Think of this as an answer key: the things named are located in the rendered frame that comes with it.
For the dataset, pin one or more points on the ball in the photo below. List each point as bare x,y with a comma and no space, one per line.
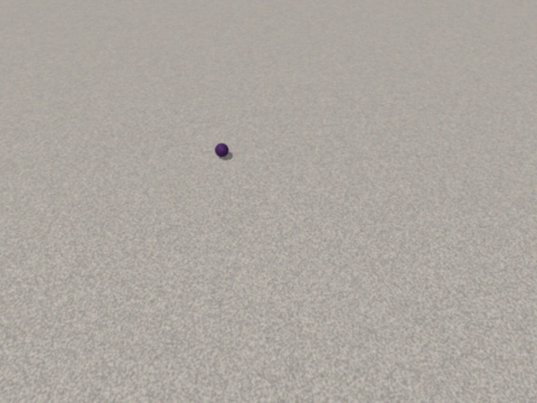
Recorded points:
221,150

